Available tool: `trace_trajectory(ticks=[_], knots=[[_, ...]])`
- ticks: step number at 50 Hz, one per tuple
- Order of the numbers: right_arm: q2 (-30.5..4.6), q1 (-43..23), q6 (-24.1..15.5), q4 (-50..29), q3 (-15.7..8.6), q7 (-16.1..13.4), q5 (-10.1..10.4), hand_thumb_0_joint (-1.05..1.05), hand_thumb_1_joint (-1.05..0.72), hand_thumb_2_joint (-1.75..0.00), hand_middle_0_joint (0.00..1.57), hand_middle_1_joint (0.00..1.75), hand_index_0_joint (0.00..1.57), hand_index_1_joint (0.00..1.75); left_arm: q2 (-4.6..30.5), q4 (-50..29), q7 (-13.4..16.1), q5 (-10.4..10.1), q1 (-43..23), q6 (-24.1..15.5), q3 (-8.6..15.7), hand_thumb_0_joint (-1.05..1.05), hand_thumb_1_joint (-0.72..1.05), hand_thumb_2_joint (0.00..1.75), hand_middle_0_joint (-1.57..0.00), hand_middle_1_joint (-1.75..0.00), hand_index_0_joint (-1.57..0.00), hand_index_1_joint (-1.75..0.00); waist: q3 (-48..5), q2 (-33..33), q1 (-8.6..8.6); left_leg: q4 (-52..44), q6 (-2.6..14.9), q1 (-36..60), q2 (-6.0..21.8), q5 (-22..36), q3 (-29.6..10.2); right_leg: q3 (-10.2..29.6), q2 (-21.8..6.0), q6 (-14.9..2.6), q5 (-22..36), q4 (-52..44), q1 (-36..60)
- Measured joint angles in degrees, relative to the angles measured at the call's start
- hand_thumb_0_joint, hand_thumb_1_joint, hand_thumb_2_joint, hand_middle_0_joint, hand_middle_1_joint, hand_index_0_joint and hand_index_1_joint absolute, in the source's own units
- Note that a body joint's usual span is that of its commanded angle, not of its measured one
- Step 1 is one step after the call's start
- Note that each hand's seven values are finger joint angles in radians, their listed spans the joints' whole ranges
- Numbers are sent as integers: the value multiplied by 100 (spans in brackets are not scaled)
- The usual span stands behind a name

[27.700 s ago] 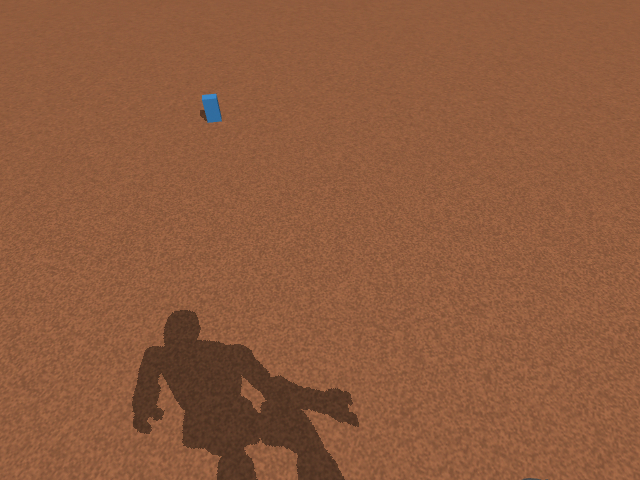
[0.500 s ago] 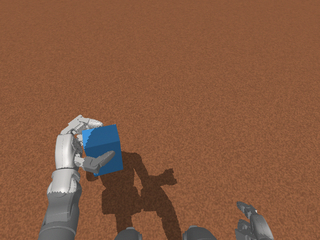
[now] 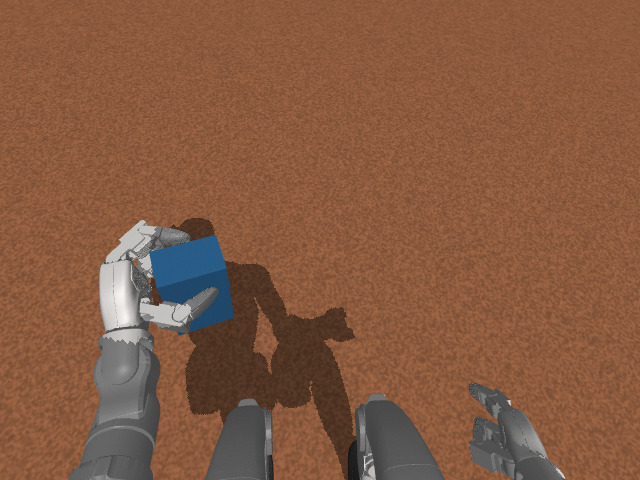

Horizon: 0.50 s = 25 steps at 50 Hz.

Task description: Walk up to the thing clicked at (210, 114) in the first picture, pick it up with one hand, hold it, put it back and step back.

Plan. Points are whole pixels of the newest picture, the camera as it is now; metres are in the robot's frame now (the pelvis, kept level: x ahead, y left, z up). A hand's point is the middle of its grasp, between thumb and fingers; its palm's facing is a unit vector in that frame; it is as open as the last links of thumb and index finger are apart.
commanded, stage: crouch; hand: left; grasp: from the side
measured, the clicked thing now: (196, 288) +0.35 +0.16 -0.03
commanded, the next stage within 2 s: lower in 1.38 s
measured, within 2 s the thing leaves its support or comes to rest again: neither
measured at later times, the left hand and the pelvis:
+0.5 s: hand (204, 335) +0.35 +0.19 -0.24, palm faces +0.20 -0.98 -0.04, open 9.5 cm; pelvis -0.04 +0.00 -0.20, yaw -2 degrees
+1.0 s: hand (212, 356) +0.34 +0.20 -0.37, palm faces +0.19 -0.98 -0.02, open 9.5 cm; pelvis -0.06 +0.00 -0.32, yaw -4 degrees
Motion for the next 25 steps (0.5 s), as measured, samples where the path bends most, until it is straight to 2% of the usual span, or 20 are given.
trace_trajectory(ticks=[5,7,17,25], knots=[[-81,-86,33,77,0,82,-43,1,-90,-90,20,30,20,30,101,413,-83,-54,-260,-474,162,2,-39,103,-86,-111,-82,-107,-277,30,-21,1162,-9,-1290,8,-376,-63,-12,5,-2,-377,1146,-1271],[-94,-147,64,114,3,111,-64,1,-90,-90,20,30,20,30,130,521,-90,-14,-361,-585,219,2,-39,103,-86,-110,-82,-106,-341,39,-16,1580,-9,-1752,11,-496,-81,-10,9,-9,-496,1561,-1731],[-51,-524,162,289,68,230,-171,1,-92,-91,20,30,20,30,255,935,-129,39,-786,-950,507,2,-39,103,-87,-109,-83,-106,-401,43,0,3201,-44,-3637,5,-791,-186,-26,21,-53,-807,3190,-3609],[-67,-726,157,466,134,300,-318,1,-93,-91,20,30,20,30,364,1413,-179,86,-1165,-1194,722,2,-39,103,-86,-110,-83,-106,-276,-32,-43,4282,-84,-4766,-8,-899,-283,-52,35,-79,-914,4263,-4730]])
